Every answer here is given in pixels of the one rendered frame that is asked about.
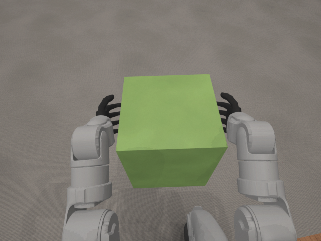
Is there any robot right shin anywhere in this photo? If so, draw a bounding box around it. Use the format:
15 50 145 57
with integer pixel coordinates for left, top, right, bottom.
189 206 203 241

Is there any left robot upper arm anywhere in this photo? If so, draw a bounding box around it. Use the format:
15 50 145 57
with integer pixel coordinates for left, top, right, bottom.
62 209 120 241

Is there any right robot forearm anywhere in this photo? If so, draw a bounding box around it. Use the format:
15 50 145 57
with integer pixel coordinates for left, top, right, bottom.
226 112 297 239

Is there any carton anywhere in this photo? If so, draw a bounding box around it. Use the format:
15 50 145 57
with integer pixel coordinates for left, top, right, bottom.
116 74 228 188

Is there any robot left hand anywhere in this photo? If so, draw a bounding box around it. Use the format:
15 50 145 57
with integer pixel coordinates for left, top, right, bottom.
96 95 121 134

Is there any robot right thigh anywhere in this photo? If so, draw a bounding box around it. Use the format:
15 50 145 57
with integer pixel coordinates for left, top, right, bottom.
187 210 228 241

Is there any right robot upper arm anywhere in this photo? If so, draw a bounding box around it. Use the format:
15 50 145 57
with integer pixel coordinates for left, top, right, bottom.
234 205 297 241

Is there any left robot forearm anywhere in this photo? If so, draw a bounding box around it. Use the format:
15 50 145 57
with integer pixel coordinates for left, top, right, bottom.
61 115 115 241

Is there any robot right hand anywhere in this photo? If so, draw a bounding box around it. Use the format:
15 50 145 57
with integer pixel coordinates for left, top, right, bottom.
217 92 241 133

